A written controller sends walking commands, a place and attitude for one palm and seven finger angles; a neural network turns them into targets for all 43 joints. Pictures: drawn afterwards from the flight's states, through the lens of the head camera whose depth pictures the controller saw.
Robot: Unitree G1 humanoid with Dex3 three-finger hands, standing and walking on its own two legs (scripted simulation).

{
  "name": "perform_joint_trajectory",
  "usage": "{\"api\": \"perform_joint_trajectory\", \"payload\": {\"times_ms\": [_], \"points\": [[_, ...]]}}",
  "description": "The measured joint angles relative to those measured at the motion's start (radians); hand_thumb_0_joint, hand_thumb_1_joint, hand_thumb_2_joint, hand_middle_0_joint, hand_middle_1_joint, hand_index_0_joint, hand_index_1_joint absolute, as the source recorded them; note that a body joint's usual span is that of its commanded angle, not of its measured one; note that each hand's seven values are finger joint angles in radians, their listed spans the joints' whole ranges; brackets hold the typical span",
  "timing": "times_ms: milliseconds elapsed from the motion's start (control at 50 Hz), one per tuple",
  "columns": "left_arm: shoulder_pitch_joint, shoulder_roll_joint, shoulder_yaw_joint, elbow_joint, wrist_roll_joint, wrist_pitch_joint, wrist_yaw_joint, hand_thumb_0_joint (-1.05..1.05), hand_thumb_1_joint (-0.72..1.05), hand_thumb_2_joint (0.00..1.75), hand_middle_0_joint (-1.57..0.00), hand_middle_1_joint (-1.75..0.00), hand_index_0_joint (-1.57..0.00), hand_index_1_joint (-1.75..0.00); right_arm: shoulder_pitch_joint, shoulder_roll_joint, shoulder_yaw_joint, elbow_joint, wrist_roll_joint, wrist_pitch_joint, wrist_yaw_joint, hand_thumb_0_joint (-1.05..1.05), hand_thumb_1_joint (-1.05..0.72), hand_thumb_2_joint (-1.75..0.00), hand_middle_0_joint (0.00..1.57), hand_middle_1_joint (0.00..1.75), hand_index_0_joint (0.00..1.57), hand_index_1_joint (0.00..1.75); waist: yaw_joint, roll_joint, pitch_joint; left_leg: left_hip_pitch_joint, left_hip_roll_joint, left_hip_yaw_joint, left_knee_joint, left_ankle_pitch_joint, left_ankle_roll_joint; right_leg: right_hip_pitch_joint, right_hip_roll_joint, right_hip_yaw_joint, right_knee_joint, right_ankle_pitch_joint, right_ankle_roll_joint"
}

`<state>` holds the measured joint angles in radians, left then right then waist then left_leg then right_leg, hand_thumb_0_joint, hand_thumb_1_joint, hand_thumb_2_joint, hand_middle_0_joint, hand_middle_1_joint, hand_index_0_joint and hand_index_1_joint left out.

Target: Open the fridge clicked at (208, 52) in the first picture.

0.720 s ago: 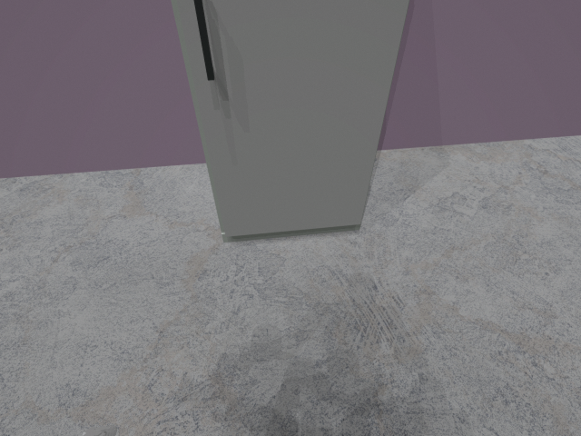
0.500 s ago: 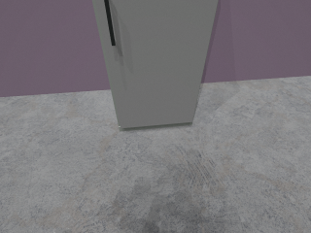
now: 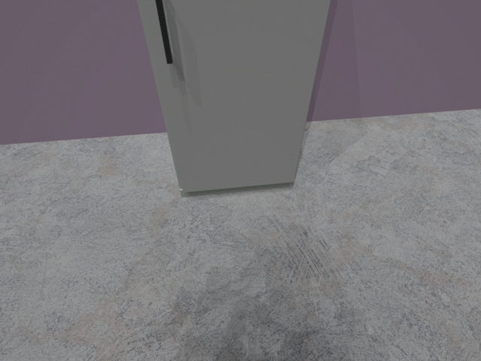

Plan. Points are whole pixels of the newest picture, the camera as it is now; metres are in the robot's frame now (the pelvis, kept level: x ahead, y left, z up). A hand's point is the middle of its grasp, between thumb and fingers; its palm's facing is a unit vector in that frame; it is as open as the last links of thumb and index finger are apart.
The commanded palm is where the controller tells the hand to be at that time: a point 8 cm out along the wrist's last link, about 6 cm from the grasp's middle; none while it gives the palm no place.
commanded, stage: stand and wait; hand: left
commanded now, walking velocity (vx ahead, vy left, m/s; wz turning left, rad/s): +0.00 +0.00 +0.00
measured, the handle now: (163, 22) +1.00 +0.29 +0.15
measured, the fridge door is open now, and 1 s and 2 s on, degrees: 0 0 0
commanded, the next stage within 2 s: look at it before walking up in 0.10 s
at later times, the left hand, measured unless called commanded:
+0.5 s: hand out of the picture +0.08 +0.25 -0.15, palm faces -0.04 -0.94 -0.33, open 7.4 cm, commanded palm none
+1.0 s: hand out of the picture +0.07 +0.23 -0.17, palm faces -0.04 -0.96 -0.28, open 7.4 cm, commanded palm none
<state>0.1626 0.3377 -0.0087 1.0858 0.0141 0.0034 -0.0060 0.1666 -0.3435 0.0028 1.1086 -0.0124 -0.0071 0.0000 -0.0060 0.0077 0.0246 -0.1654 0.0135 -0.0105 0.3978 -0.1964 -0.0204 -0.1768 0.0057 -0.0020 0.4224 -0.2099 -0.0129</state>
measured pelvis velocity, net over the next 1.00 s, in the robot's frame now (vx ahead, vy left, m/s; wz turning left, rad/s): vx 0.03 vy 0.01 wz -0.02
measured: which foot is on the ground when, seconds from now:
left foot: down 0.00-1.00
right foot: down 0.00-1.00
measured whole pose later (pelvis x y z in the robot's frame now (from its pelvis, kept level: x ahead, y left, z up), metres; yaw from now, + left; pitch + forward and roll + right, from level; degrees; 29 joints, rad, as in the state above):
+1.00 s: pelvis +0.03 +0.01 +0.00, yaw -1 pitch -1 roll +0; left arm 0.23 0.29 0.00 1.08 0.02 0.02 -0.01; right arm 0.19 -0.29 0.01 1.11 -0.02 0.00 0.01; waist 0.01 0.00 -0.02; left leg -0.17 0.01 0.02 0.46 -0.30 -0.01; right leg -0.18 0.01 0.02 0.46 -0.28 -0.01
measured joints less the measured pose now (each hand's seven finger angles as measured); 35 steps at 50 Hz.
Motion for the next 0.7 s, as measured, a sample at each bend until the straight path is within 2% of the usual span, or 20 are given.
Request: {"api": "perform_joint_trajectory", "payload": {"times_ms": [700], "points": [[-0.022, 0.003, -0.002, -0.002, 0.002, -0.005, -0.001, 0.01, 0.9, 0.9, -0.21, -0.3, -0.21, -0.3, -0.04, 0.004, 0.005, -0.001, 0.003, -0.007, 0.002, 0.0, -0.9, -0.9, 0.2, 0.3, 0.2, 0.3, 0.004, -0.008, 0.006, 0.018, -0.006, 0.008, -0.032, 0.006, 0.009, 0.019, -0.006, 0.008, -0.037, 0.01, 0.01]]}}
